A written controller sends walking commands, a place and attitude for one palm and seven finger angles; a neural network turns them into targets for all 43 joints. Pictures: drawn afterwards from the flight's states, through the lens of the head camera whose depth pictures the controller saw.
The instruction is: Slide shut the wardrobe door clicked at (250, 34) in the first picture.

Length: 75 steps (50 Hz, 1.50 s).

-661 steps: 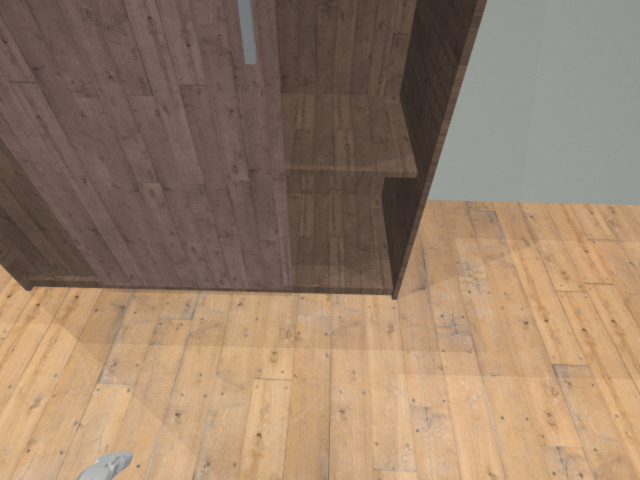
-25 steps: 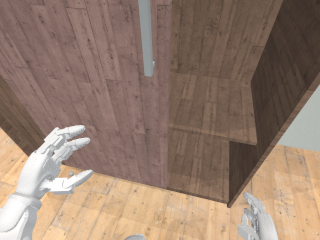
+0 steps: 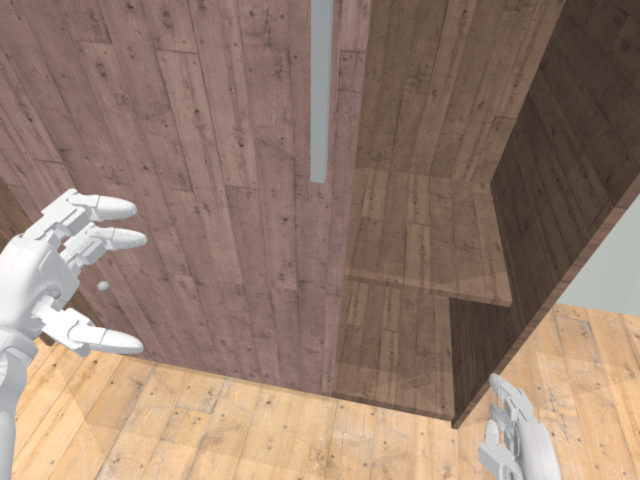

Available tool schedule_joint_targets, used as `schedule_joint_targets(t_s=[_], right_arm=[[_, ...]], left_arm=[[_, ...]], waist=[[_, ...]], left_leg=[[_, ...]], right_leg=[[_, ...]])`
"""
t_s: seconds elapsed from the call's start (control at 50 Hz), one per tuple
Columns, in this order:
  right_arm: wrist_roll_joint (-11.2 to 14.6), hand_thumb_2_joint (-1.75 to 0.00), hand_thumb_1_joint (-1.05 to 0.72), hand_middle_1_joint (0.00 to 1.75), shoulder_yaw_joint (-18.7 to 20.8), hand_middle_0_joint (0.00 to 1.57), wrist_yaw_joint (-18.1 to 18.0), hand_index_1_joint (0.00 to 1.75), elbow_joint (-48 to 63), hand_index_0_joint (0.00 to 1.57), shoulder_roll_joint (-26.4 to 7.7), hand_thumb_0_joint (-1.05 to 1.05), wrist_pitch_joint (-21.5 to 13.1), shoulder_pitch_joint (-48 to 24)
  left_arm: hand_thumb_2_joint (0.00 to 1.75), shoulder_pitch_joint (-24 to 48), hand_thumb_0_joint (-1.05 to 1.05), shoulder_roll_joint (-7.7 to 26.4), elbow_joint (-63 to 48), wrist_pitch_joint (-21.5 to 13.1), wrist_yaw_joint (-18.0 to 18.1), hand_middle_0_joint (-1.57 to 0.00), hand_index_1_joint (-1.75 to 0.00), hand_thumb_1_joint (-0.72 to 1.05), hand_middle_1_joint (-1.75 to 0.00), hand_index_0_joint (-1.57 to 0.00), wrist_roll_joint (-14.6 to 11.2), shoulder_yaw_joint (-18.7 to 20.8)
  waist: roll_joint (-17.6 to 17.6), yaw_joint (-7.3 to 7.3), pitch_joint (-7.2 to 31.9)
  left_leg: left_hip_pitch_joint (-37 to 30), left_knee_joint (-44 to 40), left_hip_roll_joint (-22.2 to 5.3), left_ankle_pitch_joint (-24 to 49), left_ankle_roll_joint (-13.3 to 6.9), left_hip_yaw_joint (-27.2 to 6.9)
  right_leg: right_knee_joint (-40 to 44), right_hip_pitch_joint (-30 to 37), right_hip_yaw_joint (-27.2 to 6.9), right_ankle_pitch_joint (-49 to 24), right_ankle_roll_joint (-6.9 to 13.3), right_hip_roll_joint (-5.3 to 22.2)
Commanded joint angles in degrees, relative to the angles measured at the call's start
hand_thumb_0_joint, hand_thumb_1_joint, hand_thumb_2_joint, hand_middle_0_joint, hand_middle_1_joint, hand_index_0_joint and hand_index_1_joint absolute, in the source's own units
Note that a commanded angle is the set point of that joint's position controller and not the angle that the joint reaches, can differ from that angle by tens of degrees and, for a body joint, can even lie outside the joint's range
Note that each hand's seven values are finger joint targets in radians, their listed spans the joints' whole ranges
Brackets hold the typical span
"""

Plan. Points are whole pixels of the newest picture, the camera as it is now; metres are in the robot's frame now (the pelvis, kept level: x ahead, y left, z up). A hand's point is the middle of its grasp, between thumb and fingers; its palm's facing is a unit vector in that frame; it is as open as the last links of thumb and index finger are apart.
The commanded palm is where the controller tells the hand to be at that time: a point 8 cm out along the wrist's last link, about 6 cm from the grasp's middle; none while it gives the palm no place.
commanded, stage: raise the hand with hooked fingers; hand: left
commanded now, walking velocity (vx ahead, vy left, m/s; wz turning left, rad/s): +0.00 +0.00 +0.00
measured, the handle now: (323, 81) +0.51 +0.05 +0.28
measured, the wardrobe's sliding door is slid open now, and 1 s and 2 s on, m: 0.37 0.37 0.37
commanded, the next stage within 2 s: move the hooked fingers beside the handle in 0.90 s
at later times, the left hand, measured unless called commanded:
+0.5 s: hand out of the picture +0.24 +0.30 +0.30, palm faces +0.12 -0.96 -0.27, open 13.9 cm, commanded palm +0.20 +0.32 +0.28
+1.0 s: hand (71, 218) +0.26 +0.25 +0.25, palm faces +0.04 -0.96 -0.26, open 14.0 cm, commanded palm +0.21 +0.29 +0.28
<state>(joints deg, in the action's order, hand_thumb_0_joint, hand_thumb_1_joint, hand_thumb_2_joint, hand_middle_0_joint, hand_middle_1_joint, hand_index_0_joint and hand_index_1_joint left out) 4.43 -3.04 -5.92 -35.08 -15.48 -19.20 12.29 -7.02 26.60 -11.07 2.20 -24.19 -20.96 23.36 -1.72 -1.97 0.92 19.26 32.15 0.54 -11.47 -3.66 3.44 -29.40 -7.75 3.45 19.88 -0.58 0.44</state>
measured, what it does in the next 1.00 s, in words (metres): stands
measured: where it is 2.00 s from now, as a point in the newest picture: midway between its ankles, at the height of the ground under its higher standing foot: outside the picture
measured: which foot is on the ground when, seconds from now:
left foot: down 0.00-1.00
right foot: down 0.00-1.00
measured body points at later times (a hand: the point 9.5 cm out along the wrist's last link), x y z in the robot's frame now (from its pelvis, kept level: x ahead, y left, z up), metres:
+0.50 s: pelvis -0.03 +0.00 +0.01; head -0.06 -0.02 +0.45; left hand +0.23 +0.35 +0.32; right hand +0.18 -0.21 -0.06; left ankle +0.07 +0.07 -0.73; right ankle -0.04 -0.13 -0.73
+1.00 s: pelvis -0.02 -0.04 +0.00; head -0.04 -0.08 +0.45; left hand +0.25 +0.30 +0.26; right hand +0.19 -0.26 -0.07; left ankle +0.07 +0.07 -0.73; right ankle -0.04 -0.13 -0.73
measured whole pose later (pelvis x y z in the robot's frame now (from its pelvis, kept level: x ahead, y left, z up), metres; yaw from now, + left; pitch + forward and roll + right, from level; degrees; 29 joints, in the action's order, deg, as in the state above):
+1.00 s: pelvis -0.02 -0.04 +0.00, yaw +1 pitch -3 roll -1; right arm 7.0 -4.7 -4.4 -35.7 -18.4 -13.5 11.1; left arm 15.2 36.6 8.9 16.6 -30.5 -17.5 27.2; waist -7.3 -3.0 0.8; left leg 18.4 29.6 -0.2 -8.1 -1.0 -0.8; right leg -28.8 -7.3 5.8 18.5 2.0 -1.7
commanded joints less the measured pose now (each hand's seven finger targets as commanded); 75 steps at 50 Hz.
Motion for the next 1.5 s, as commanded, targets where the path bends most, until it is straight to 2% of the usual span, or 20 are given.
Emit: schedule_joint_targets(t_s=[0.0,0.12,0.24,0.3,0.42,0.46,0.52,0.62,0.66,0.72,0.82,0.9,1.02,1.06,1.1,1.2,1.3,1.4,1.46,1.48], right_arm=[[0.40,-0.90,-0.90,0.30,1.65,0.20,-0.23,0.30,7.68,0.20,-6.68,0.00,-2.10,-6.71],[1.15,-0.90,-0.90,0.30,1.05,0.20,0.18,0.30,8.61,0.20,-7.43,0.00,1.78,-8.51],[1.03,-0.90,-0.90,0.30,-0.20,0.20,-0.05,0.30,10.44,0.20,-6.72,0.00,2.06,-11.69],[0.75,-0.90,-0.90,0.30,-0.80,0.20,-0.15,0.30,9.59,0.20,-6.27,0.00,2.04,-12.21],[1.41,-0.90,-0.90,0.30,0.24,0.20,0.67,0.30,6.95,0.20,-8.04,0.00,3.30,-9.66],[2.19,-0.90,-0.90,0.30,0.72,0.20,0.94,0.30,7.42,0.20,-8.29,0.00,4.10,-9.44],[2.80,-0.90,-0.90,0.30,1.03,0.20,1.45,0.30,9.71,0.20,-8.70,0.00,4.11,-11.33],[1.88,-0.90,-0.90,0.30,0.31,0.20,0.77,0.30,12.01,0.20,-7.89,0.00,1.98,-13.55],[0.90,-0.90,-0.90,0.30,-0.42,0.20,0.19,0.30,10.83,0.20,-7.19,0.00,1.29,-13.53],[0.72,-0.90,-0.90,0.30,-0.20,0.20,0.31,0.30,8.59,0.20,-6.59,0.00,0.26,-12.04],[1.85,-0.90,-0.90,0.30,0.97,0.20,0.95,0.30,7.06,0.20,-8.49,0.00,1.39,-9.10],[2.80,-0.90,-0.90,0.30,1.57,0.20,1.19,0.30,9.19,0.20,-9.16,0.00,1.89,-10.27],[1.92,-0.90,-0.90,0.30,0.59,0.20,0.73,0.30,11.11,0.20,-7.85,0.00,0.53,-13.73],[1.25,-0.90,-0.90,0.30,0.28,0.20,0.54,0.30,9.09,0.20,-7.32,0.00,0.54,-11.98],[1.12,-0.90,-0.90,0.30,0.55,0.20,0.77,0.30,7.96,0.20,-7.04,0.00,0.18,-11.15],[1.84,-0.90,-0.90,0.30,1.48,0.20,1.76,0.30,7.21,0.20,-8.77,0.00,2.65,-9.30],[2.93,-0.90,-0.90,0.30,1.90,0.20,1.77,0.30,10.61,0.20,-8.78,0.00,3.40,-11.64],[1.65,-0.90,-0.90,0.30,0.72,0.20,0.89,0.30,11.59,0.20,-7.21,0.00,1.43,-12.95],[0.37,-0.90,-0.90,0.30,0.88,0.20,1.17,0.30,8.62,0.20,-6.45,0.00,1.73,-10.86],[0.61,-0.90,-0.90,0.30,0.77,0.20,1.38,0.30,8.13,0.20,-6.01,0.00,2.21,-11.51]], left_arm=[[0.30,18.83,0.00,15.91,-6.76,0.20,0.21,-0.30,-1.20,-0.50,-1.20,-0.30,-2.68,10.98],[0.30,28.05,0.00,14.28,0.38,8.52,-2.81,-0.30,-1.20,-0.50,-1.20,-0.30,0.95,3.69],[0.30,40.64,0.00,26.63,-10.62,9.10,-4.26,-0.30,-1.20,-0.50,-1.20,-0.30,0.53,12.44],[0.30,41.92,0.00,30.36,-8.87,8.55,-4.36,-0.30,-1.20,-0.50,-1.20,-0.30,-0.43,17.11],[0.30,37.66,0.00,23.14,14.10,13.38,-5.70,-0.30,-1.20,-0.50,-1.20,-0.30,2.61,9.30],[0.30,34.11,0.00,17.58,19.02,14.46,-6.64,-0.30,-1.20,-0.50,-1.20,-0.30,3.24,3.73],[0.30,37.36,0.00,18.18,12.87,15.09,-7.67,-0.30,-1.20,-0.50,-1.20,-0.30,3.09,2.06],[0.30,45.29,0.00,34.53,-10.82,9.70,-6.87,-0.30,-1.20,-0.50,-1.20,-0.30,-0.09,17.28],[0.30,43.05,0.00,39.23,-13.54,6.83,-5.31,-0.30,-1.20,-0.50,-1.20,-0.30,-2.22,24.21],[0.30,40.51,0.00,32.71,-4.85,6.51,-3.48,-0.30,-1.20,-0.50,-1.20,-0.30,-2.21,22.20],[0.30,36.70,0.00,21.51,16.08,11.55,-4.89,-0.30,-1.20,-0.50,-1.20,-0.30,2.00,7.23],[0.30,36.96,0.00,18.47,14.57,12.38,-6.98,-0.30,-1.20,-0.50,-1.20,-0.30,2.33,2.06],[0.30,45.52,0.00,34.18,-10.43,7.40,-7.20,-0.30,-1.20,-0.50,-1.20,-0.30,-1.31,18.36],[0.30,40.67,0.00,37.33,-6.14,5.86,-6.12,-0.30,-1.20,-0.50,-1.20,-0.30,-2.86,24.22],[0.30,38.50,0.00,32.93,0.90,6.22,-5.71,-0.30,-1.20,-0.50,-1.20,-0.30,-3.22,23.42],[0.30,33.16,0.00,23.79,17.88,12.38,-6.84,-0.30,-1.20,-0.50,-1.20,-0.30,1.20,11.59],[0.30,38.52,0.00,17.84,8.96,13.69,-8.97,-0.30,-1.20,-0.50,-1.20,-0.30,0.94,2.93],[0.30,48.28,0.00,27.14,-16.42,7.49,-6.06,-0.30,-1.20,-0.50,-1.20,-0.30,-2.43,13.29],[0.30,38.80,0.00,30.90,-12.20,6.66,-0.93,-0.30,-1.20,-0.50,-1.20,-0.30,-2.24,21.82],[0.30,39.46,0.00,27.53,-8.54,7.86,0.18,-0.30,-1.20,-0.50,-1.20,-0.30,-1.83,19.99]], waist=[[-9.32,-0.71,7.38],[-3.30,0.45,4.43],[-7.55,-1.07,17.14],[-8.73,-1.53,15.86],[-2.43,0.19,0.77],[0.36,0.52,-1.04],[-1.38,0.60,3.29],[-6.57,-1.76,20.21],[-8.16,-2.62,19.29],[-12.00,-1.41,8.87],[-4.28,0.96,-5.09],[0.41,0.90,1.68],[-4.64,-1.69,22.83],[-2.47,-2.19,20.51],[-1.65,-1.56,13.79],[-0.72,-0.14,-0.57],[0.13,0.72,9.42],[-5.73,-0.74,26.35],[-6.46,-3.08,24.00],[-6.56,-2.34,19.44]], left_leg=[[-18.16,-10.84,-3.69,-0.58,2.94,-11.45],[-16.88,-13.26,-3.08,-7.84,2.52,-12.37],[-25.40,-13.11,-2.67,-6.61,2.60,-14.00],[-24.31,-13.45,-2.42,-7.16,2.43,-13.34],[-14.82,-14.23,-1.92,-12.31,2.35,-11.55],[-12.89,-13.68,-1.63,-13.34,2.40,-10.70],[-14.34,-11.98,-0.71,-12.63,2.02,-10.12],[-22.69,-8.75,0.15,-3.59,1.22,-8.99],[-21.40,-8.49,-0.25,-2.90,1.23,-8.48],[-17.73,-9.81,-0.96,-5.02,1.60,-8.49],[-10.08,-9.98,-0.59,-10.28,2.10,-8.03],[-11.75,-6.16,0.20,-5.20,1.35,-7.08],[-20.41,-2.60,0.98,7.88,0.45,-6.34],[-18.22,-2.90,0.66,8.58,0.48,-6.25],[-17.01,-3.10,0.38,8.49,0.31,-6.32],[-11.18,-3.50,0.10,6.17,1.09,-6.19],[-17.27,-1.71,0.60,9.11,0.50,-6.16],[-28.27,-2.61,0.78,17.11,-0.07,-6.94],[-25.35,-3.16,0.25,21.08,0.49,-6.46],[-23.31,-3.91,-0.01,20.41,0.62,-6.31]], right_leg=[[5.54,-10.30,1.78,-8.08,1.98,-2.31],[7.09,-11.99,1.32,-6.06,1.33,-2.31],[6.86,-8.89,0.64,-5.58,1.99,-1.83],[7.75,-8.37,0.89,-4.37,2.29,-1.91],[9.20,-13.16,1.73,-2.40,1.55,-2.15],[9.33,-13.60,1.52,-1.97,1.46,-1.86],[8.08,-13.53,1.13,-2.24,1.24,-1.59],[8.22,-6.02,-0.65,-3.18,1.85,-1.05],[8.87,-4.55,-0.79,-2.12,2.20,-0.90],[9.36,-8.46,0.18,-1.65,2.35,-1.43],[11.27,-15.19,-0.60,2.08,0.83,-1.60],[11.03,-14.28,-2.68,0.15,0.03,-0.65],[7.26,-1.25,-4.93,-16.79,-0.24,1.12],[7.61,-0.36,-3.81,-18.60,-0.26,0.64],[7.90,-4.03,-3.38,-21.04,-0.76,0.47],[8.98,-11.67,-3.57,-19.68,-1.69,0.72],[6.39,-10.38,-3.76,-23.55,-2.02,0.89],[4.17,-2.90,-1.37,-26.25,1.08,-0.39],[4.20,-1.18,0.10,-27.70,1.85,-0.74],[4.27,-2.91,0.70,-27.53,1.76,-0.88]])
